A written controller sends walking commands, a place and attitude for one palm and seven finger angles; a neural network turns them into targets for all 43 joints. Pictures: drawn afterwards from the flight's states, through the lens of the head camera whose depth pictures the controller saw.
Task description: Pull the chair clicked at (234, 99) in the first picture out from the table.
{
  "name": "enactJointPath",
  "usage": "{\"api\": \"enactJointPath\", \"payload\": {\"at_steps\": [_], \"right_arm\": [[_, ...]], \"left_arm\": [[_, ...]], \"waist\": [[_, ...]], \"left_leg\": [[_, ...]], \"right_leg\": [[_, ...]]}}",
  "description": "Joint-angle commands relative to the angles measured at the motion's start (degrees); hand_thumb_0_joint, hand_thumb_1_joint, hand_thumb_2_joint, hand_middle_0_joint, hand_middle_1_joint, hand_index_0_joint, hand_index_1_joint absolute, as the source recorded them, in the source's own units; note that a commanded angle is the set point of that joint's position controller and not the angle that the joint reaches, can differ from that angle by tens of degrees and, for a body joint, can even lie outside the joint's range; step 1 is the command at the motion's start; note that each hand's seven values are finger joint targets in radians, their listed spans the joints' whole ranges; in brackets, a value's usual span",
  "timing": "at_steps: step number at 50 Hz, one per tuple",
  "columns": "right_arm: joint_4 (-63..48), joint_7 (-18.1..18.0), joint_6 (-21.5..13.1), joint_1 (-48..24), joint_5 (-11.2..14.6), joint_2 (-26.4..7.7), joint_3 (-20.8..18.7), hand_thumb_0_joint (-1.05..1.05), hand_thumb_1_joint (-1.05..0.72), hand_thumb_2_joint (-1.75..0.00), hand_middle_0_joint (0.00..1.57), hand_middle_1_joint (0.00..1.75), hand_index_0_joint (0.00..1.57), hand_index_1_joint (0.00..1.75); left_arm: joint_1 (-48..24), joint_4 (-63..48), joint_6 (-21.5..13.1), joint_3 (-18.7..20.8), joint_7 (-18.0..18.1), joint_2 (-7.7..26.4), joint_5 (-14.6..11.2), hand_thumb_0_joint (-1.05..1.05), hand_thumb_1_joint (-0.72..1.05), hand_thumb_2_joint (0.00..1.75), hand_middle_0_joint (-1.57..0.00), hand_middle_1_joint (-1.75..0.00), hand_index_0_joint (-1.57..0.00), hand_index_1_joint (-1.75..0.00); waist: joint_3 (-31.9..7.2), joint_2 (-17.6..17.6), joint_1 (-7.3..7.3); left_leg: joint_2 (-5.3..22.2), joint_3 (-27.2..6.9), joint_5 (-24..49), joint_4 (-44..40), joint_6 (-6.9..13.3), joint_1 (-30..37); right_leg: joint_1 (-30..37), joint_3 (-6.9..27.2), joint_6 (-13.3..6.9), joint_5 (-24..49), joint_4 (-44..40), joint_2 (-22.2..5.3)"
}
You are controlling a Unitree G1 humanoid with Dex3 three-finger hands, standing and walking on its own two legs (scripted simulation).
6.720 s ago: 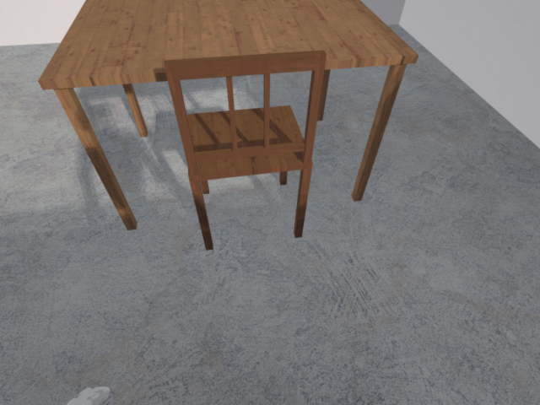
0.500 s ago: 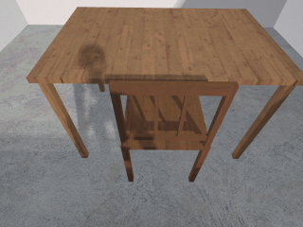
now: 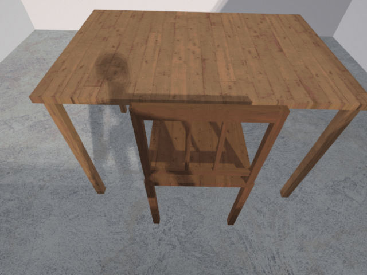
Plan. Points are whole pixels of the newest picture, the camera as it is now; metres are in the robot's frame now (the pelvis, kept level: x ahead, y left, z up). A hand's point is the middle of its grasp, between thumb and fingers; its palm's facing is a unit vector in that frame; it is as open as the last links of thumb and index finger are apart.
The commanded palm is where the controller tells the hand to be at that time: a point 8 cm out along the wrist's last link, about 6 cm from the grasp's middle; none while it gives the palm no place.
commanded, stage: look again from close up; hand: left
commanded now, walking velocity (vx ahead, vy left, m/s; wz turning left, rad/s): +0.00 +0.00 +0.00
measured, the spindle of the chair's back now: (187, 147) +0.51 +0.02 -0.10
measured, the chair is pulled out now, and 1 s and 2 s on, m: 0.00 0.00 0.00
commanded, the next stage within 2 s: shuffle to correct the standing spot in 0.10 s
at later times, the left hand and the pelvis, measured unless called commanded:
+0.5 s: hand out of the picture -0.02 +0.15 -0.19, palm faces +0.05 -0.98 -0.17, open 7.4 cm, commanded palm none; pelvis +0.03 -0.01 -0.01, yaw +1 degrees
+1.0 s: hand out of the picture +0.06 +0.14 -0.17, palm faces +0.10 -0.97 -0.24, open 7.3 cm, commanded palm none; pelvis +0.07 -0.04 -0.01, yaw +4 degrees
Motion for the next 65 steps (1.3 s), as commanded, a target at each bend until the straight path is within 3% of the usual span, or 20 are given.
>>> {"api": "enactJointPath", "payload": {"at_steps": [1, 10, 15, 19, 27, 31, 32, 34, 35, 36, 39, 41, 43, 45, 47, 53, 57, 63, 64, 65], "right_arm": [[-1.8, -0.2, -1.0, 2.9, -0.1, -4.9, -0.7, 0.00, -0.90, -0.90, 0.20, 0.30, 0.20, 0.30], [-1.3, -0.3, -0.9, 3.0, -0.1, -4.8, -0.6, 0.00, -0.90, -0.90, 0.20, 0.30, 0.20, 0.30], [-1.0, 0.2, -0.3, 3.8, -0.6, -5.2, -1.1, 0.00, -0.90, -0.90, 0.20, 0.30, 0.20, 0.30], [-0.9, 0.2, -0.4, 5.2, -0.7, -4.7, -1.5, 0.00, -0.90, -0.90, 0.20, 0.30, 0.20, 0.30], [-1.5, -0.7, -1.7, 5.4, -0.8, -3.6, -1.7, 0.00, -0.90, -0.90, 0.20, 0.30, 0.20, 0.30], [-3.1, -1.1, -1.7, 1.4, -0.5, -1.0, -1.1, 0.00, -0.90, -0.90, 0.20, 0.30, 0.20, 0.30], [-2.4, -1.3, -1.6, 3.5, -0.3, -0.8, -1.1, 0.00, -0.90, -0.90, 0.20, 0.30, 0.20, 0.30], [1.4, -1.7, -2.1, 12.7, -0.6, -3.9, -1.9, 0.00, -0.90, -0.90, 0.20, 0.30, 0.20, 0.30], [2.6, -2.2, -2.0, 17.1, -0.5, -5.6, -2.1, 0.00, -0.90, -0.90, 0.20, 0.30, 0.20, 0.30], [3.5, -2.5, -1.5, 16.6, -0.3, -5.8, -1.9, 0.00, -0.90, -0.90, 0.20, 0.30, 0.20, 0.30], [-0.2, -2.2, -0.8, 6.7, -0.8, -5.0, -1.8, 0.00, -0.90, -0.90, 0.20, 0.30, 0.20, 0.30], [-2.0, -1.7, -0.3, 3.3, -0.2, -5.7, -1.9, 0.00, -0.90, -0.90, 0.20, 0.30, 0.20, 0.30], [-3.1, -1.1, 0.2, 4.2, 0.4, -3.7, -2.1, 0.00, -0.90, -0.90, 0.20, 0.30, 0.20, 0.30], [-2.5, -0.4, 0.8, 5.8, 0.0, -2.4, -2.2, 0.00, -0.90, -0.90, 0.20, 0.30, 0.20, 0.30], [-1.8, -0.5, 1.5, 6.5, -0.4, -1.2, -2.0, 0.00, -0.90, -0.90, 0.20, 0.30, 0.20, 0.30], [-1.2, -0.4, -0.3, 7.1, -0.4, -2.3, -1.2, 0.00, -0.90, -0.90, 0.20, 0.30, 0.20, 0.30], [-1.6, -0.5, -0.4, 6.5, -0.3, -2.5, -1.1, 0.00, -0.90, -0.90, 0.20, 0.30, 0.20, 0.30], [-1.5, -0.3, -0.3, 7.1, -0.3, -2.5, -0.8, 0.00, -0.90, -0.90, 0.20, 0.30, 0.20, 0.30], [-6.5, 0.2, 0.3, -1.0, -1.8, -9.3, -3.2, 0.00, -0.90, -0.90, 0.20, 0.30, 0.20, 0.30], [-7.3, 0.4, -1.1, 0.6, -1.2, -8.0, -4.3, 0.00, -0.90, -0.90, 0.20, 0.30, 0.20, 0.30]], "left_arm": [[5.0, -0.6, -0.5, 1.2, 0.4, 5.9, 0.2, 0.00, 0.90, 0.90, -0.20, -0.30, -0.20, -0.30], [5.2, -0.4, -0.5, 1.3, 0.4, 5.8, 0.2, 0.00, 0.90, 0.90, -0.20, -0.30, -0.20, -0.30], [6.2, 0.1, 0.1, 1.7, -0.3, 5.8, 0.6, 0.00, 0.90, 0.90, -0.20, -0.30, -0.20, -0.30], [6.7, 0.0, 0.0, 2.0, -0.8, 5.4, 0.7, 0.00, 0.90, 0.90, -0.20, -0.30, -0.20, -0.30], [11.6, 1.8, -0.7, 3.0, -0.5, 5.6, 0.5, 0.00, 0.90, 0.90, -0.20, -0.30, -0.20, -0.30], [14.4, 2.7, -0.9, 3.3, 0.5, 5.9, 0.7, 0.00, 0.90, 0.90, -0.20, -0.30, -0.20, -0.30], [12.2, 2.2, -1.0, 2.8, 0.7, 5.6, 0.6, 0.00, 0.90, 0.90, -0.20, -0.30, -0.20, -0.30], [7.4, 0.0, -1.2, 2.3, 0.9, 4.5, -0.2, 0.00, 0.90, 0.90, -0.20, -0.30, -0.20, -0.30], [4.1, -1.4, -1.4, 2.0, 1.3, 3.5, -0.9, 0.00, 0.90, 0.90, -0.20, -0.30, -0.20, -0.30], [2.0, -2.5, -1.0, 2.1, 1.5, 2.7, -1.1, 0.00, 0.90, 0.90, -0.20, -0.30, -0.20, -0.30], [2.6, -2.6, 0.2, 2.7, 0.8, 1.9, -0.2, 0.00, 0.90, 0.90, -0.20, -0.30, -0.20, -0.30], [8.4, -0.5, 0.4, 3.0, 0.5, 1.8, 0.5, 0.00, 0.90, 0.90, -0.20, -0.30, -0.20, -0.30], [7.8, -0.7, -0.3, 2.9, 0.4, 4.7, 0.6, 0.00, 0.90, 0.90, -0.20, -0.30, -0.20, -0.30], [4.2, -1.7, 0.0, 3.1, 0.0, 8.1, 0.4, 0.00, 0.90, 0.90, -0.20, -0.30, -0.20, -0.30], [2.2, -2.1, -0.2, 3.0, 0.1, 7.8, 0.5, 0.00, 0.90, 0.90, -0.20, -0.30, -0.20, -0.30], [2.3, -2.2, -0.6, 2.6, 0.1, 6.3, 0.0, 0.00, 0.90, 0.90, -0.20, -0.30, -0.20, -0.30], [2.5, -1.6, -0.7, 2.7, 0.1, 7.0, 0.0, 0.00, 0.90, 0.90, -0.20, -0.30, -0.20, -0.30], [1.8, -1.4, -0.4, 2.3, -0.2, 6.5, 0.2, 0.00, 0.90, 0.90, -0.20, -0.30, -0.20, -0.30], [-3.4, -5.5, -1.4, 1.5, 0.3, 16.6, -0.7, 0.00, 0.90, 0.90, -0.20, -0.30, -0.20, -0.30], [1.3, -6.4, -0.7, 2.8, 0.5, 12.5, 0.0, 0.00, 0.90, 0.90, -0.20, -0.30, -0.20, -0.30]], "waist": [[0.7, -0.2, 0.20], [1.6, -0.8, 0.25], [4.4, -0.9, -0.03], [6.6, 1.4, -0.31], [1.8, -2.9, 0.69], [3.0, -9.0, 1.53], [2.0, -5.9, -0.46], [-2.6, 3.8, -4.18], [-4.1, 12.3, -5.70], [-1.6, 18.5, -4.38], [5.0, 9.5, -0.32], [1.5, 4.1, 2.49], [0.5, -5.0, 1.08], [2.9, -3.8, -0.36], [4.3, -11.8, -0.70], [-1.7, -0.3, 0.22], [-2.5, -0.1, 0.53], [1.6, 0.1, 0.23], [6.1, 5.3, -2.47], [4.5, 4.0, 1.05]], "left_leg": [[4.8, -4.2, 13.7, -3.2, 2.1, 3.7], [4.7, -4.2, 14.0, -3.7, 2.1, 3.8], [3.9, -4.7, -2.9, -3.2, 3.0, 0.8], [5.0, -6.3, -5.8, -3.3, 4.0, -0.8], [3.7, -1.2, 11.9, 9.0, 4.0, -4.4], [0.4, 2.7, -8.3, 13.9, 1.8, -12.9], [-0.1, 2.8, -5.9, 7.5, 1.8, -7.9], [4.8, -2.0, 40.2, 5.6, 4.7, 11.6], [11.4, -9.0, 63.3, 4.7, 8.8, 18.1], [16.2, -12.8, 78.3, 0.6, 11.8, 19.4], [14.2, -8.1, 55.3, -1.0, 9.5, 10.5], [9.4, -4.2, 34.8, 1.0, 5.3, 4.2], [4.0, -2.2, 7.1, 0.7, 0.8, -0.3], [0.6, -0.8, -7.3, 0.1, 0.1, -0.8], [1.4, 0.4, -5.5, 3.2, -0.1, 1.8], [4.7, -2.2, 11.9, -3.8, 0.2, 3.3], [4.6, -1.5, 10.9, -4.3, -0.4, 3.3], [4.7, -1.6, 6.0, -6.4, -0.1, 2.5], [0.4, -3.7, 12.7, -4.6, 1.6, -2.0], [4.8, -2.9, 1.8, -2.8, 1.0, -2.9]], "right_leg": [[-4.5, 3.4, -1.0, 16.4, -4.8, -5.1], [-4.0, 3.3, -1.0, 17.0, -5.2, -5.0], [-7.1, 1.7, -1.8, -5.1, -5.1, -4.0], [-9.4, 0.9, -2.5, -6.5, -3.0, -3.1], [-0.1, 2.1, -4.4, 18.9, 1.5, -5.0], [8.2, 6.6, -7.4, 59.4, 3.0, -10.8], [6.5, 4.2, -6.4, 66.3, 6.5, -10.2], [-5.9, -1.8, -1.0, 53.1, 18.6, -3.6], [-13.1, -2.7, 0.2, 23.1, 24.2, -0.8], [-18.9, -0.1, -0.2, -12.2, 26.8, 0.2], [-14.9, 1.2, -0.7, -11.8, 11.9, -3.0], [-4.7, -1.9, 0.4, 8.9, 1.4, -1.7], [-2.3, 6.0, -1.3, 23.9, -2.3, -6.5], [-7.3, 8.5, -3.8, 16.4, -4.9, -11.1], [-10.1, 9.3, -4.3, 15.9, -7.6, -10.6], [-1.6, 3.7, -2.2, 27.5, -1.6, -5.8], [0.4, 3.5, -2.1, 29.4, -2.2, -5.9], [-3.2, 3.3, -1.8, 17.6, -5.3, -5.0], [-6.3, 3.0, -3.2, 21.1, 0.1, -1.2], [-8.0, 5.6, -2.7, 6.6, -1.5, -4.1]]}}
